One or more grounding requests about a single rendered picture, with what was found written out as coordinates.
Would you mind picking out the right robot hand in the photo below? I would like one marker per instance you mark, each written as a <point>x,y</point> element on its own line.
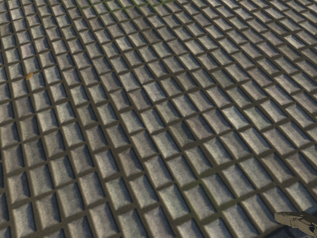
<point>305,221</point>

